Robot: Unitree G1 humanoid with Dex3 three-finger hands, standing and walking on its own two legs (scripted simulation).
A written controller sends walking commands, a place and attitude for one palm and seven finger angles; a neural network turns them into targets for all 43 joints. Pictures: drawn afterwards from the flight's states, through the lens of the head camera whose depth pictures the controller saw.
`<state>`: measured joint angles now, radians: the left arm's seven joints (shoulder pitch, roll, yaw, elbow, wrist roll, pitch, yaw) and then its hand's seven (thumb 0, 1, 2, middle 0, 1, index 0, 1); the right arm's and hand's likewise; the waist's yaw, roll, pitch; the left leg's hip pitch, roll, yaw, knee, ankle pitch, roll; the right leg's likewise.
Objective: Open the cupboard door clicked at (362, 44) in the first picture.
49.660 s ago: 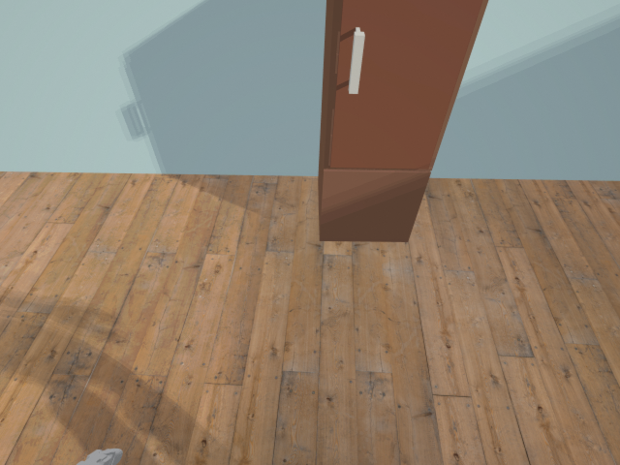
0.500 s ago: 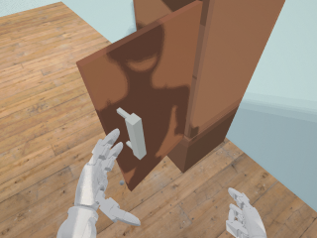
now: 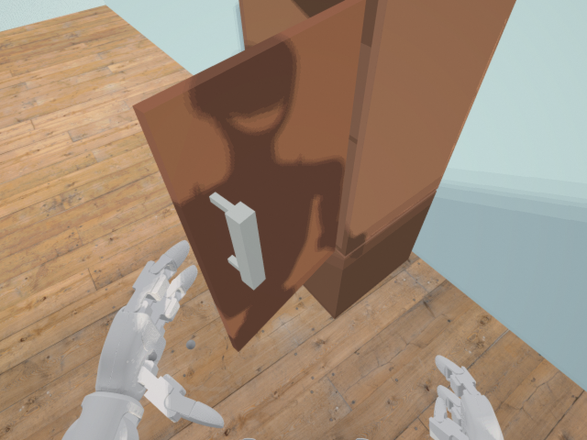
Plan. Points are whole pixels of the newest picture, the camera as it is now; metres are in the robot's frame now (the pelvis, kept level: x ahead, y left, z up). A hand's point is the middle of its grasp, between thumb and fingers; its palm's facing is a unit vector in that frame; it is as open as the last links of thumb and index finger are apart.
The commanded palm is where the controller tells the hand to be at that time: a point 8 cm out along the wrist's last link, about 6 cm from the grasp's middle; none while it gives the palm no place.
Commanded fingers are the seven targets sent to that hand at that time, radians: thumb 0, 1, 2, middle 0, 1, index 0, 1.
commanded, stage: draw the hand back to the body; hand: left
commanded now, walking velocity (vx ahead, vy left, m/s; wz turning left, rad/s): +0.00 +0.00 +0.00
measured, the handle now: (237, 242) +0.35 +0.10 +0.09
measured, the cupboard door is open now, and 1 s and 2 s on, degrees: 100 100 100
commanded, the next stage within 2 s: step back with the hand held close in 1.44 s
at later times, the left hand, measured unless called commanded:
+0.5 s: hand (98, 338) +0.20 +0.20 +0.14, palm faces +0.16 -0.95 -0.27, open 15.5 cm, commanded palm +0.16 +0.25 +0.16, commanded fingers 0.00 -0.05 0.50 -0.17 -0.30 -0.17 -0.30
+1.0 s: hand out of the picture +0.21 +0.28 +0.20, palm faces +0.41 -0.82 -0.40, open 9.8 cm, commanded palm +0.17 +0.32 +0.22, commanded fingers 0.00 0.83 0.87 -0.20 -0.30 -0.20 -0.30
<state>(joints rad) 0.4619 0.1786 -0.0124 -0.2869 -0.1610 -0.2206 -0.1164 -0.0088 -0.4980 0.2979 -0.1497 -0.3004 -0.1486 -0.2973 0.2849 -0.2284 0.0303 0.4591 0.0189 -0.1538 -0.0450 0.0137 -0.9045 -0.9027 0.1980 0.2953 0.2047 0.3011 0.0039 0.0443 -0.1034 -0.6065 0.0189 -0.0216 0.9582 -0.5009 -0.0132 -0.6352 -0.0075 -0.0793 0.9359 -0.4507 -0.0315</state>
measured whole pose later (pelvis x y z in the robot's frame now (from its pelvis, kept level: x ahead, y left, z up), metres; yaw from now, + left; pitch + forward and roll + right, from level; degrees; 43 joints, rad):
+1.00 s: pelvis +0.02 +0.02 +0.06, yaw -1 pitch -4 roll -1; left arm 0.47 0.33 0.30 -0.38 -0.03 -0.09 0.11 0.01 0.49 0.72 -0.19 -0.30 -0.19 -0.30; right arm 0.20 -0.22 0.04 0.64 -0.01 -0.13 -0.08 0.01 -0.90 -0.90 0.20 0.30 0.21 0.30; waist 0.07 0.06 0.02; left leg -0.07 0.00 0.02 0.44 -0.29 0.02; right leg -0.10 -0.01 -0.04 0.41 -0.23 0.00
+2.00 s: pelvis -0.03 +0.04 +0.05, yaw -3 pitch +0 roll +0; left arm 0.56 0.42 0.41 -0.49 -0.03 -0.17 0.12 0.02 0.89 0.90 -0.21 -0.30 -0.21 -0.30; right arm 0.17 -0.23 -0.01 0.54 0.01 -0.01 -0.08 0.01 -0.90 -0.90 0.20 0.30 0.20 0.30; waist 0.01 0.01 0.05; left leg -0.26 -0.01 0.06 0.49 -0.23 0.04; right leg -0.29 -0.02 0.00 0.44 -0.15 0.02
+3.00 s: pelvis -0.18 +0.02 +0.05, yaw -1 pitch +1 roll -4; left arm 0.52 0.41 0.45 -0.58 -0.04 -0.24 0.17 0.02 0.89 0.90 -0.21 -0.30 -0.21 -0.30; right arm 0.16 -0.14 0.01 0.64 -0.02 -0.18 -0.04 0.01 -0.90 -0.90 0.20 0.30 0.21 0.30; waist 0.05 -0.01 0.04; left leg -0.42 0.09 0.03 0.47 -0.08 0.02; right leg -0.35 0.05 -0.01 0.91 -0.50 0.02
